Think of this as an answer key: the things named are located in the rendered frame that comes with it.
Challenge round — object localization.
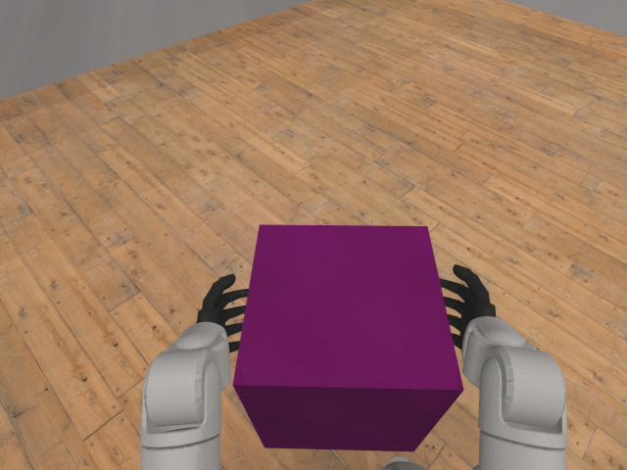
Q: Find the right robot forearm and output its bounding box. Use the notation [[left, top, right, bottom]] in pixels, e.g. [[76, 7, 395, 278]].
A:
[[461, 316, 567, 470]]

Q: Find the right robot hand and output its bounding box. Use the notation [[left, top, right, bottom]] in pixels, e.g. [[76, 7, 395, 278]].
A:
[[439, 264, 496, 350]]

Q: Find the carton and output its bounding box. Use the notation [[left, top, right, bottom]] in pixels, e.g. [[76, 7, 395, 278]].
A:
[[233, 224, 463, 451]]

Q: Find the left robot hand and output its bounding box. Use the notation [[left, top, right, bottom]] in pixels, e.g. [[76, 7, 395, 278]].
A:
[[196, 274, 249, 353]]

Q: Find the right robot shin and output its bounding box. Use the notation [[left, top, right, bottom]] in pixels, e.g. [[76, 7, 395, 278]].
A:
[[389, 456, 408, 464]]

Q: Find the left robot forearm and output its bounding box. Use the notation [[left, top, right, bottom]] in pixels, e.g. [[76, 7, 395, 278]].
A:
[[140, 322, 231, 470]]

